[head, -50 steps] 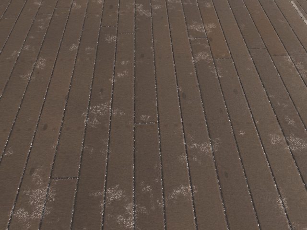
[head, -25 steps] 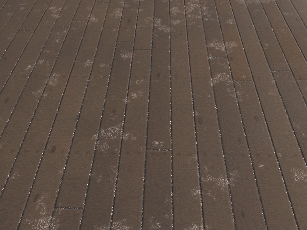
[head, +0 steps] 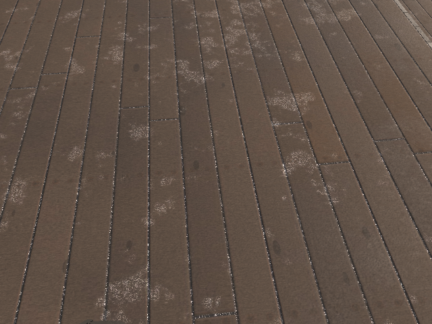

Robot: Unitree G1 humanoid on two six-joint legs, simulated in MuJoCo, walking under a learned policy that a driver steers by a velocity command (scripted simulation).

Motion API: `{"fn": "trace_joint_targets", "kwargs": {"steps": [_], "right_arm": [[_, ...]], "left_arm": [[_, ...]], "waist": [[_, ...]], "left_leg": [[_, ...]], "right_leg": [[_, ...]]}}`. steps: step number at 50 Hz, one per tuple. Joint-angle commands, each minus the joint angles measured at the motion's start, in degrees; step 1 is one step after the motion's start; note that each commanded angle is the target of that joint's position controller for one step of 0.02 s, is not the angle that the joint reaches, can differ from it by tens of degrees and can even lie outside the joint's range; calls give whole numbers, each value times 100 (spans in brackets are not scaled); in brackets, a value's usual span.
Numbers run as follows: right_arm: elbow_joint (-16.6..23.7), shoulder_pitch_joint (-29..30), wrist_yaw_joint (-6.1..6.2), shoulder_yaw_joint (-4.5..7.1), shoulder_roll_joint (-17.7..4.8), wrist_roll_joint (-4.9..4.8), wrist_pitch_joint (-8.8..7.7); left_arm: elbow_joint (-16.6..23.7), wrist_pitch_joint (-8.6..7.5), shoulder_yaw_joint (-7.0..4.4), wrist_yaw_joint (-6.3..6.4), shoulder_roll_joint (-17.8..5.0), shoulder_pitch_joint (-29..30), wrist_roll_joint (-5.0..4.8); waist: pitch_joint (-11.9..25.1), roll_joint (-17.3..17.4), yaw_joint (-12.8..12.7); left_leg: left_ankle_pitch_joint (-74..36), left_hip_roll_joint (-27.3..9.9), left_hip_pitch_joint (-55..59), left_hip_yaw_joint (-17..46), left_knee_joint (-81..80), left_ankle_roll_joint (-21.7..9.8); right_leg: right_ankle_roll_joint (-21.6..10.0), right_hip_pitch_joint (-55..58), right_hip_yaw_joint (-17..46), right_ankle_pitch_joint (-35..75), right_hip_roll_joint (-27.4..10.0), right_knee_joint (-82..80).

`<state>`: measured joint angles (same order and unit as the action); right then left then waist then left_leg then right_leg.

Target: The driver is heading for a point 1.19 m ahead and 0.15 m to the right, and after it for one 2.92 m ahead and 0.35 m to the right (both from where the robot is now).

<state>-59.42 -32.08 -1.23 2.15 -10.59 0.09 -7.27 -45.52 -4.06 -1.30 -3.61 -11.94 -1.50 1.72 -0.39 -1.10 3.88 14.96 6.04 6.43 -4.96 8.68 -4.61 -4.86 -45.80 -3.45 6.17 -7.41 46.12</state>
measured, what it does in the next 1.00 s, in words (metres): walks ahead: right foot, then left foot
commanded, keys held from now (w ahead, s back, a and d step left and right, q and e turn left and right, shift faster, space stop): w+shift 0.68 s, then w+e+shift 0.32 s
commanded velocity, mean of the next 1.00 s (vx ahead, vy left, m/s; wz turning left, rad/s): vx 1.00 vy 0.00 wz -0.15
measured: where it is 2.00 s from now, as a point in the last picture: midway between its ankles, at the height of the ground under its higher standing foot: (247, 59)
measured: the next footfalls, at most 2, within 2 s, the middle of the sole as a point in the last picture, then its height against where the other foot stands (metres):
right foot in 0.14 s outside the picture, level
left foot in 0.62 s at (187, 232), level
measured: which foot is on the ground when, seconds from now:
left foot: down 0.00-0.16, up 0.18-0.60, down 0.62-1.00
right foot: up 0.00-0.12, down 0.14-0.62, up 0.64-1.00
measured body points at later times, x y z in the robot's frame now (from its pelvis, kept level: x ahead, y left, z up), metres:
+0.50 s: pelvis +0.48 -0.02 +0.00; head +0.50 -0.01 +0.45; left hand +0.37 +0.22 -0.14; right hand +0.72 -0.22 -0.08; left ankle +0.71 +0.13 -0.68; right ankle +0.33 -0.08 -0.74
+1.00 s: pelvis +0.96 +0.02 -0.01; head +0.99 +0.02 +0.44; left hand +1.20 +0.20 -0.11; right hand +0.84 -0.21 -0.15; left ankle +0.78 +0.09 -0.73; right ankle +1.18 -0.11 -0.68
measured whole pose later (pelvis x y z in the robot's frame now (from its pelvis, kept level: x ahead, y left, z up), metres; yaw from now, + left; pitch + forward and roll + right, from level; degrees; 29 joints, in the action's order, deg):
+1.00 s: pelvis +0.96 +0.02 -0.01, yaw -10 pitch +1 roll +1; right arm -57.9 -28.8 0.1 1.1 -12.0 0.5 -8.1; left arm -44.9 -3.1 -0.5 -3.9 -14.1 -2.1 0.7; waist -2.4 -1.7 3.1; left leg 16.7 5.0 13.2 -15.1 7.9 -2.2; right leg -8.2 -43.9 -7.3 8.0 -3.0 42.4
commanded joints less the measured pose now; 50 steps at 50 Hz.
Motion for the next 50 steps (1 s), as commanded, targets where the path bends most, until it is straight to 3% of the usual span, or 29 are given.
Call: {"fn": "trace_joint_targets", "kwargs": {"steps": [1,4,6,7,8,9,10,11,12,14,17,19,21,24,25,26,27,29,30,31,32,33,34,35,37,40,44,47,50], "right_arm": [[373,165,76,83,-862,-47,-166],[243,-19,160,95,-1118,82,-63],[201,126,283,174,-1422,249,107],[269,410,303,201,-1461,255,169],[453,456,244,108,-970,252,137],[676,-354,54,-53,-168,-177,25],[753,411,132,42,-795,-135,-12],[945,1127,136,68,-871,-104,-36],[996,1326,119,29,-733,-36,-30],[1091,1278,-23,-54,-414,200,137],[1348,1885,-150,-97,-374,273,296],[1679,2598,-187,-149,-424,279,311],[1895,3215,-227,-211,-427,232,247],[2012,3715,-257,-255,-490,108,209],[2047,3816,-232,-238,-570,107,208],[1957,3640,-200,-193,-660,81,262],[2040,3610,-164,-186,-716,154,209],[1738,2477,-22,-21,-1094,192,199],[1301,1234,69,102,-1302,158,224],[1048,110,170,249,-1675,254,258],[1065,124,152,420,-2184,358,255],[1092,433,27,419,-1805,263,297],[1069,1006,21,348,-1448,241,235],[983,1193,1,259,-1023,268,176],[801,1261,38,131,-627,284,70],[605,1148,15,103,-610,84,-100],[562,953,-30,76,-678,86,-199],[472,544,72,28,-771,24,-207],[538,398,303,18,-1114,16,-148]], "left_arm": [[464,-63,48,-22,-192,706,-67],[464,-83,-36,98,-457,593,-54],[57,-92,-202,217,-834,-1033,-64],[-312,-80,-321,311,-1061,-2231,-13],[-462,-56,-469,417,-1560,-3145,112],[-473,-67,-550,332,-1777,-2769,201],[-446,-65,-517,240,-1275,-2281,94],[-500,-135,-431,217,-926,-1948,48],[-596,-187,-369,197,-645,-1816,86],[-778,-250,-267,270,-421,-1778,44],[-950,-392,-222,270,-434,-2061,-112],[-937,-427,-251,232,-660,-2186,-131],[-957,-474,-220,200,-604,-2358,-183],[-1060,-531,-241,243,-878,-2725,-243],[-1110,-513,-233,262,-924,-2823,-230],[-1082,-495,-213,267,-953,-2805,-200],[-1110,-466,-234,313,-1182,-2878,-164],[-1214,-295,-284,435,-1373,-2837,-2],[-1138,-186,-323,494,-1471,-2549,65],[-1049,-166,-271,514,-1193,-2503,111],[-820,-251,-47,332,-116,-3384,-270],[-783,-337,-130,373,-739,-3008,-334],[-540,-345,-164,407,-886,-2024,-303],[-478,-345,-131,380,-761,-1791,-257],[-469,-138,-67,264,-463,-1882,-69],[-317,110,-50,112,-313,-1601,-3],[147,123,28,29,-291,-456,-105],[416,41,91,-40,-282,281,-127],[344,46,63,-59,-449,86,-114]], "waist": [[-1033,193,-229],[-468,505,-370],[520,883,-1173],[1065,809,-1753],[1719,165,-1876],[2299,-1816,-921],[1644,-717,-1029],[830,-134,-949],[422,455,-727],[143,247,-271],[-559,119,-188],[-792,-40,-279],[-954,33,-411],[-993,51,-605],[-942,26,-637],[-450,-40,-610],[-477,-452,-502],[181,-703,163],[778,-649,735],[1408,-419,1120],[2483,1992,218],[2516,1082,359],[1220,523,274],[581,-125,61],[116,-55,-393],[-464,216,-594],[-814,363,-428],[-941,180,-246],[-373,553,-409]], "left_leg": [[-3094,-1509,-1134,459,-1055,-490],[-6430,-1637,356,231,24,-333],[-7505,-1805,521,193,2202,-283],[-6660,-1652,-173,82,3823,-270],[-3831,-1183,-1655,126,5967,-368],[1082,-60,-4191,762,7956,-141],[559,-508,-4892,1098,8006,-366],[3,-763,-4977,1025,7630,-393],[-139,-949,-4707,1033,7257,-386],[-109,-1207,-4201,1045,6744,-230],[-385,-1509,-4677,803,6086,9],[-1103,-1550,-4845,489,5146,103],[-1953,-1398,-4358,178,3838,100],[-2792,-1105,-3695,-158,2689,-67],[-2788,-1001,-3737,-215,2420,-146],[-2519,-636,-3569,-438,2509,-201],[-2142,-582,-3402,-372,2317,-306],[-1254,-251,-2367,-223,2243,-489],[-986,-218,-1187,-218,2100,-541],[35,-1011,318,631,2538,-684],[1293,-2919,2351,4109,1828,-1507],[1898,-2841,2258,5164,812,-1564],[1307,-2569,1269,3981,721,-1328],[688,-2398,178,3157,537,-1078],[333,-2081,-1168,2203,242,-701],[-253,-1816,-1799,1141,-246,-275],[-2342,-1334,-1936,-302,-475,157],[-4064,-1331,-1419,-849,-472,394],[-7356,-1476,-314,-1111,394,660]], "right_leg": [[-141,1121,-341,532,295,-1107],[-358,1555,-687,-365,972,-1473],[-563,3119,-482,-1161,1262,-1510],[-684,4488,-304,-1326,1056,-1696],[-814,5951,1121,-3035,-262,-1317],[-1688,7351,4906,-4580,-1641,-2627],[-1426,6907,4804,-4551,-1271,-3126],[-1227,5967,3687,-3619,-1098,-3166],[-1087,5120,3060,-2871,-901,-3299],[-898,3938,2358,-2847,-535,-3601],[-771,3365,1607,-2275,-239,-4080],[-778,3132,1177,-1728,-41,-4408],[-614,2998,654,-478,235,-4457],[-513,3617,429,910,10,-4846],[-476,4170,314,1434,-23,-4773],[-371,4859,146,2890,119,-4411],[-340,5037,165,3999,-174,-3868],[-254,5511,151,5178,-366,-2230],[-228,5218,40,4650,-275,-849],[-261,4039,77,3139,-76,1108],[77,1556,300,-2706,1165,3990],[-142,602,938,-2921,1087,4452],[-198,180,850,-2321,671,4145],[-246,420,837,-2075,448,3647],[-212,1072,941,-1927,166,3118],[-88,836,874,-1603,-70,2632],[-107,648,211,-205,120,1223],[-240,901,-503,401,396,-83],[-488,1528,-990,354,1064,-615]]}}
Velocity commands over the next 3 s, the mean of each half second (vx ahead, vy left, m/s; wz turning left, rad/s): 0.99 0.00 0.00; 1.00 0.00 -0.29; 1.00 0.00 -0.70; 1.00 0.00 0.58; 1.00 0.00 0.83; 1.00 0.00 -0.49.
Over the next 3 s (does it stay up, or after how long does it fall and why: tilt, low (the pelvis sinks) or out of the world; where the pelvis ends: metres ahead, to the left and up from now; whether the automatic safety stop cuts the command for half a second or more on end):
stays up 2.82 -0.25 0.00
